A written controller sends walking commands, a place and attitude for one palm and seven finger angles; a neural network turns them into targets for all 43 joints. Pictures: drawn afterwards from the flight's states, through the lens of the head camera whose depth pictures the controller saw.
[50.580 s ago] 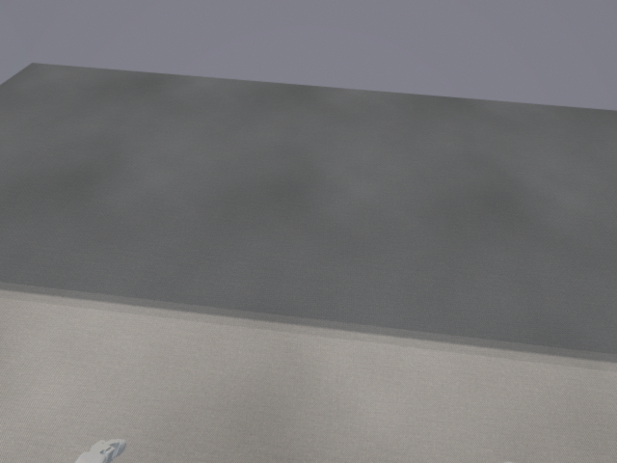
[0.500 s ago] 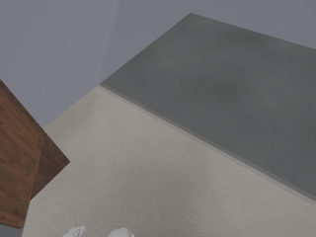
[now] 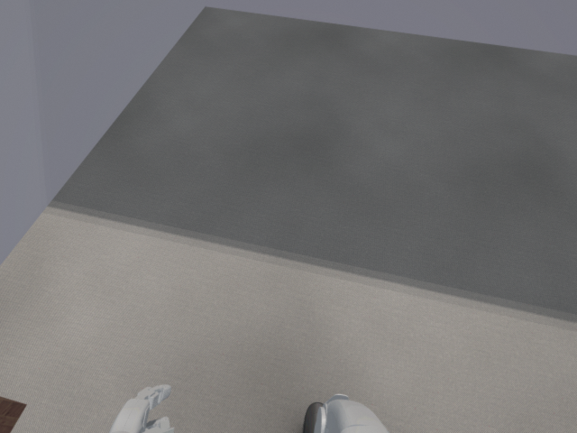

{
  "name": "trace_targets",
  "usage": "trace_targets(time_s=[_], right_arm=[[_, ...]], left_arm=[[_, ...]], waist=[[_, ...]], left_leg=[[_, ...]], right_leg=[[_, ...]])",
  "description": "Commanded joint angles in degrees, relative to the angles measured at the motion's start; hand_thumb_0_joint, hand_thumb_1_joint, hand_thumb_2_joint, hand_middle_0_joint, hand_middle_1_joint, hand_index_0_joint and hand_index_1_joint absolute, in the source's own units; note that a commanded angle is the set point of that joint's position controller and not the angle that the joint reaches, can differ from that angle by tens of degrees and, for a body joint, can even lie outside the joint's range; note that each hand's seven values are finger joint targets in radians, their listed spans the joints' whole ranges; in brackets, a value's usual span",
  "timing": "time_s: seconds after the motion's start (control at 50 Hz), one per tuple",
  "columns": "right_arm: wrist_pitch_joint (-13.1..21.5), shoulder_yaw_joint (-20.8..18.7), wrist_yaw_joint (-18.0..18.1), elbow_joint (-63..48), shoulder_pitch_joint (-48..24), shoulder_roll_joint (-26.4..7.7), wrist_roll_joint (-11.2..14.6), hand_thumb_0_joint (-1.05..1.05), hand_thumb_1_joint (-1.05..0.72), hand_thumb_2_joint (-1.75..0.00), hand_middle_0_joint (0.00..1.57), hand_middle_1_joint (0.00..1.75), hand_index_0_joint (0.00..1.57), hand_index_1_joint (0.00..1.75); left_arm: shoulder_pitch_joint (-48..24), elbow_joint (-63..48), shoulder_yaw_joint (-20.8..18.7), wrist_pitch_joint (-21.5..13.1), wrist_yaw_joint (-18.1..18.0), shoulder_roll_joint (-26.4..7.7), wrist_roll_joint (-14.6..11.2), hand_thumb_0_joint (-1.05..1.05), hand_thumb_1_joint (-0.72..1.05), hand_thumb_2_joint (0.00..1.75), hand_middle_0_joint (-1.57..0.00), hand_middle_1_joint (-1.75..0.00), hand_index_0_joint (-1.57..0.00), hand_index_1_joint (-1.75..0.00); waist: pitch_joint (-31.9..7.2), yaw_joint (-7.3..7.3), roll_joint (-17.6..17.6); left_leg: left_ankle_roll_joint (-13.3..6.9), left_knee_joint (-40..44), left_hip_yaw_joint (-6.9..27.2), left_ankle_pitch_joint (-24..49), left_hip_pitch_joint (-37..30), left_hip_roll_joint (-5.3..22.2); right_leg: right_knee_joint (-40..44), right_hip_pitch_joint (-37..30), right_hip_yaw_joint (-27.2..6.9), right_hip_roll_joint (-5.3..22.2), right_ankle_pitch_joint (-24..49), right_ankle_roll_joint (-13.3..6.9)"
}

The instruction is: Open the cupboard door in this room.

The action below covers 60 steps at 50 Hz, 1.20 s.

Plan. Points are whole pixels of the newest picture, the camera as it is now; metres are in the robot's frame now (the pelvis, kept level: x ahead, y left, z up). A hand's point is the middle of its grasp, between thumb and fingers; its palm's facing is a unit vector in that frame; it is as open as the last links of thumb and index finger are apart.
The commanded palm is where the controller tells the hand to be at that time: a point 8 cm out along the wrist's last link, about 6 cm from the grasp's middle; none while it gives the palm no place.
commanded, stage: walk to a spot facing it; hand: left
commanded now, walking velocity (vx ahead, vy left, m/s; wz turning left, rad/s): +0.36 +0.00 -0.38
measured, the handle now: out of the picture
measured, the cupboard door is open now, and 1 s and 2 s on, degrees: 43 43 43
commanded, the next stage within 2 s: turn to face it in 0.84 s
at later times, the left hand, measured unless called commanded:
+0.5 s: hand (220, 406) +0.17 +0.11 -0.14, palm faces -0.01 -0.98 -0.19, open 7.3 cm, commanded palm none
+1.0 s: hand (251, 184) +0.62 +0.08 -0.14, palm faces -0.21 -0.96 -0.19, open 7.3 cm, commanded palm none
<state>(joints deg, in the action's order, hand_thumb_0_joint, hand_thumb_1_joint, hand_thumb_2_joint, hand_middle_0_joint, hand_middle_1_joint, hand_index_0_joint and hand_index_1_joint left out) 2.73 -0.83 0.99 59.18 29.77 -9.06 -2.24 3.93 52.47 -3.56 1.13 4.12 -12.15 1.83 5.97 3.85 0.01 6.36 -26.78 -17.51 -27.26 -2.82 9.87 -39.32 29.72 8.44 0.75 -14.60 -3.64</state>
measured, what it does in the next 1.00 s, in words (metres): walks ahead: right foot, then left foot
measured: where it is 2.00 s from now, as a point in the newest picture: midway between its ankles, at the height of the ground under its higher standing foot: (329, 283)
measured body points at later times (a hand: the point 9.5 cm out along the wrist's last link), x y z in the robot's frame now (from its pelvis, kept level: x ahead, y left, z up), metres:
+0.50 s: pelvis +0.23 -0.06 +0.02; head +0.25 -0.07 +0.47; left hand +0.18 +0.16 -0.13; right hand +0.33 -0.29 -0.12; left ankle +0.35 +0.07 -0.66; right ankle +0.10 -0.07 -0.72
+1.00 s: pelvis +0.49 -0.08 +0.02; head +0.52 -0.08 +0.47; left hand +0.63 +0.13 -0.13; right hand +0.35 -0.28 -0.12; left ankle +0.42 +0.01 -0.72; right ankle +0.60 -0.26 -0.67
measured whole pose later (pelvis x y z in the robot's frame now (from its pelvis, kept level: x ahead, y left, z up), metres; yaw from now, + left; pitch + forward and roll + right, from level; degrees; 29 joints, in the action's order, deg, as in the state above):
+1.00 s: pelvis +0.49 -0.08 +0.02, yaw -13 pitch +0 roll +0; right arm 4.1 -1.1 1.4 64.9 25.8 -8.6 -1.2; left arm 8.8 57.5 -3.6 -0.7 0.9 -11.9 1.6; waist 3.4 1.7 1.5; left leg -2.1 -18.9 -10.4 -18.8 -0.2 0.0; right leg -45.3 35.7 2.5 5.6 -3.3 -0.8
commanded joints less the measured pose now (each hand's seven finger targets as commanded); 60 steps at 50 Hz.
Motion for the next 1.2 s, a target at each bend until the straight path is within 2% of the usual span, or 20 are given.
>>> trace_targets(time_s=[0.0, 0.02, 0.08, 0.14, 0.28, 0.46, 0.54, 0.58, 0.6, 0.62, 0.64, 0.68, 0.7, 0.84, 0.96, 1.04, 1.06, 1.08, 1.1, 1.18], right_arm=[[1.19, -1.57, -0.22, -7.78, -4.17, -6.18, 2.85, 0.0, -0.9, -0.9, 0.2, 0.3, 0.2, 0.3], [0.65, -2.22, -0.06, -8.51, -9.95, -8.12, 2.48, 0.0, -0.9, -0.9, 0.2, 0.3, 0.2, 0.3], [-0.34, -2.81, -0.17, -5.64, -10.77, -6.32, 1.33, 0.0, -0.9, -0.9, 0.2, 0.3, 0.2, 0.3], [-1.71, -2.59, -0.44, -2.71, -6.27, -3.94, 0.73, 0.0, -0.9, -0.9, 0.2, 0.3, 0.2, 0.3], [-1.83, -2.61, -0.95, -5.16, -16.33, -3.84, 1.11, 0.0, -0.9, -0.9, 0.2, 0.3, 0.2, 0.3], [-1.23, -2.15, -2.1, -8.05, -31.07, -3.46, 1.6, 0.0, -0.9, -0.9, 0.2, 0.3, 0.2, 0.3], [-0.3, -1.83, -1.62, -6.33, -27.59, -3.35, 1.65, 0.0, -0.9, -0.9, 0.2, 0.3, 0.2, 0.3], [0.17, -2.26, -0.6, -2.49, -16.01, -4.87, 1.31, 0.0, -0.9, -0.9, 0.2, 0.3, 0.2, 0.3], [0.24, -3.2, -0.17, 0.11, -7.07, -7.74, 0.89, 0.0, -0.9, -0.9, 0.2, 0.3, 0.2, 0.3], [0.64, -4.62, 0.4, 1.44, 0.4, -12.8, -0.46, 0.0, -0.9, -0.9, 0.2, 0.3, 0.2, 0.3], [0.47, -4.24, 0.58, 1.38, 1.99, -14.03, 0.49, 0.0, -0.9, -0.9, 0.2, 0.3, 0.2, 0.3], [0.99, -3.48, 0.44, -0.06, -7.44, -9.46, 1.23, 0.0, -0.9, -0.9, 0.2, 0.3, 0.2, 0.3], [1.44, -2.4, 0.71, -0.42, -10.0, -5.78, 1.02, 0.0, -0.9, -0.9, 0.2, 0.3, 0.2, 0.3], [3.14, -1.29, 0.54, 2.14, -5.79, -4.61, 1.51, 0.0, -0.9, -0.9, 0.2, 0.3, 0.2, 0.3], [1.91, -0.44, 0.96, 4.82, 1.25, -4.91, 1.04, 0.0, -0.9, -0.9, 0.2, 0.3, 0.2, 0.3], [1.2, -0.61, 1.09, 5.35, 0.31, -6.54, 1.54, 0.0, -0.9, -0.9, 0.2, 0.3, 0.2, 0.3], [1.13, -0.76, 0.91, 4.67, 0.1, -5.7, 2.04, 0.0, -0.9, -0.9, 0.2, 0.3, 0.2, 0.3], [1.17, -1.26, 0.71, 3.63, 2.81, -4.54, 2.73, 0.0, -0.9, -0.9, 0.2, 0.3, 0.2, 0.3], [0.59, -1.38, 1.06, 2.64, 3.43, -5.09, 3.28, 0.0, -0.9, -0.9, 0.2, 0.3, 0.2, 0.3], [-2.76, -1.53, 0.16, 0.45, -6.24, -1.53, 2.24, 0.0, -0.9, -0.9, 0.2, 0.3, 0.2, 0.3]], left_arm=[[27.51, 3.2, -5.28, -3.34, -2.77, -17.7, -0.67, 0.0, 0.9, 0.9, -0.2, -0.3, -0.2, -0.3], [23.76, 2.92, -5.19, -2.79, -3.67, -18.08, -1.82, 0.0, 0.9, 0.9, -0.2, -0.3, -0.2, -0.3], [9.66, -0.39, -2.04, -3.59, -4.04, -8.68, -1.6, 0.0, 0.9, 0.9, -0.2, -0.3, -0.2, -0.3], [10.07, 0.75, -1.48, -5.07, -4.21, -5.87, -1.06, 0.0, 0.9, 0.9, -0.2, -0.3, -0.2, -0.3], [19.47, 5.82, -0.55, -6.65, -4.65, -2.52, -1.52, 0.0, 0.9, 0.9, -0.2, -0.3, -0.2, -0.3], [29.64, 10.85, 0.75, -6.94, -6.33, -2.07, -1.06, 0.0, 0.9, 0.9, -0.2, -0.3, -0.2, -0.3], [29.15, 11.91, 0.41, -7.11, -6.59, -3.93, -0.9, 0.0, 0.9, 0.9, -0.2, -0.3, -0.2, -0.3], [27.64, 12.15, 0.2, -7.33, -6.49, -4.92, -1.08, 0.0, 0.9, 0.9, -0.2, -0.3, -0.2, -0.3], [25.65, 11.63, 0.19, -7.47, -6.19, -4.32, -1.28, 0.0, 0.9, 0.9, -0.2, -0.3, -0.2, -0.3], [27.2, 10.14, 0.47, -7.45, -5.59, -1.54, -2.28, 0.0, 0.9, 0.9, -0.2, -0.3, -0.2, -0.3], [25.76, 8.16, 1.28, -7.74, -5.25, -0.33, -2.43, 0.0, 0.9, 0.9, -0.2, -0.3, -0.2, -0.3], [18.66, 6.51, 0.43, -6.53, -4.9, -0.49, -0.65, 0.0, 0.9, 0.9, -0.2, -0.3, -0.2, -0.3], [18.75, 6.77, 0.34, -5.64, -4.26, 0.64, -0.24, 0.0, 0.9, 0.9, -0.2, -0.3, -0.2, -0.3], [16.15, 5.79, 0.43, -2.35, -2.9, 3.95, -0.13, 0.0, 0.9, 0.9, -0.2, -0.3, -0.2, -0.3], [3.86, 2.47, 0.96, -2.77, -2.76, 1.68, -0.68, 0.0, 0.9, 0.9, -0.2, -0.3, -0.2, -0.3], [12.26, 4.48, 0.76, -4.02, -3.74, -1.97, -0.57, 0.0, 0.9, 0.9, -0.2, -0.3, -0.2, -0.3], [17.56, 5.83, -0.34, -4.77, -4.32, -5.52, -0.35, 0.0, 0.9, 0.9, -0.2, -0.3, -0.2, -0.3], [23.58, 7.03, -1.69, -5.4, -4.93, -10.86, -0.22, 0.0, 0.9, 0.9, -0.2, -0.3, -0.2, -0.3], [25.47, 6.76, -1.82, -5.12, -5.16, -13.0, -0.98, 0.0, 0.9, 0.9, -0.2, -0.3, -0.2, -0.3], [10.61, 2.08, -0.4, -3.48, -6.37, -6.13, -1.24, 0.0, 0.9, 0.9, -0.2, -0.3, -0.2, -0.3]], waist=[[-22.74, -14.88, 18.4], [-16.38, -13.47, 12.97], [-4.38, -4.75, 2.54], [-6.7, -2.0, 2.93], [-5.4, -4.14, 4.61], [0.66, -7.2, 4.57], [-1.7, -4.19, 5.4], [-6.58, 1.2, 5.75], [-10.28, 5.37, 3.6], [-17.84, 6.65, -6.21], [-19.59, 4.44, -8.88], [-1.92, 0.29, -0.56], [2.16, -2.13, -3.24], [-0.31, -5.72, -4.91], [2.47, -2.01, -5.34], [-4.71, -6.99, -5.09], [-10.02, -8.99, -0.82], [-18.4, -10.19, 8.82], [-23.55, -10.16, 12.26], [-10.39, -4.87, 6.96]], left_leg=[[-2.43, -51.26, 4.6, -6.28, 39.78, -7.01], [-4.48, -57.13, 15.59, -5.37, 44.75, -4.51], [-4.09, -49.36, 17.57, 9.67, 36.92, 0.81], [-3.81, -41.37, 16.31, 13.23, 33.18, -0.17], [-3.37, -31.49, 15.7, 18.52, 43.67, -2.36], [-5.43, -22.61, 12.46, 17.73, 47.32, -6.0], [-8.56, -12.38, 6.54, 13.02, 32.95, -12.0], [-11.32, -6.67, 6.55, 16.65, 17.41, -13.86], [-14.03, -5.37, 12.52, 20.96, 1.6, -8.85], [-22.51, -3.66, 37.14, 23.97, -11.78, 9.06], [-27.3, 6.64, 51.98, 26.56, -11.34, 18.38], [-22.48, 13.16, 43.76, 14.31, 7.23, 14.52], [-18.92, 15.32, 36.88, 11.28, 15.23, 11.75], [-13.28, 16.21, 13.43, 35.85, 17.05, 2.3], [-12.06, 12.42, 12.21, 50.02, 12.83, 2.9], [-10.88, -2.31, 14.5, 56.79, 11.5, 2.04], [-8.98, -12.13, 14.05, 47.83, 20.32, -0.2], [-6.04, -28.86, 10.56, 16.53, 31.14, -8.45], [-5.45, -44.39, 13.58, -11.91, 31.01, -9.73], [-4.37, -45.76, 17.86, -2.76, 32.94, -2.83]], right_leg=[[18.53, -51.14, -43.01, 23.33, -0.08, -12.08], [23.99, -43.74, -44.42, 23.24, -4.61, -11.65], [27.14, -17.43, -26.12, 16.2, -2.09, -6.52], [27.29, -16.57, -18.06, 11.35, 10.73, -3.75], [26.03, -30.15, -16.13, 9.55, 32.44, 0.57], [24.94, -38.64, -17.53, 11.25, 47.51, -0.44], [17.23, -37.96, -13.84, 10.27, 69.97, -0.46], [5.29, -32.43, -11.56, 8.41, 72.46, 1.34], [-6.32, -20.4, -10.91, 7.5, 59.07, 1.91], [-28.8, -4.78, -7.6, 0.99, 23.91, 3.44], [-43.77, 1.56, -9.41, -3.71, -13.07, 1.44], [-45.07, 9.59, -11.66, 1.84, -7.06, 1.29], [-42.82, 8.07, -11.91, 3.91, -4.05, 2.0], [-21.02, 3.68, -6.97, 5.15, 8.43, 3.76], [-0.78, -2.52, -2.38, 2.5, 13.17, 2.01], [8.52, -20.13, -1.75, 0.6, 16.01, 1.5], [6.27, -34.4, -6.8, 5.96, 33.64, 0.0], [6.02, -48.08, -20.11, 21.34, 56.83, -6.52], [10.4, -47.67, -24.32, 31.26, 65.92, -12.47], [18.01, -22.53, -10.87, 23.39, 37.73, -6.56]])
